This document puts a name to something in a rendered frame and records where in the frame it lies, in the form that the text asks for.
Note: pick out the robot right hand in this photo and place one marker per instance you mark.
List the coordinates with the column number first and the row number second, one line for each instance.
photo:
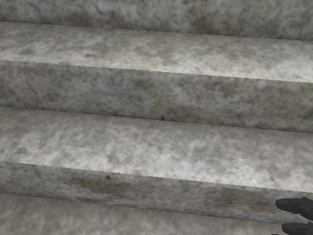
column 304, row 207

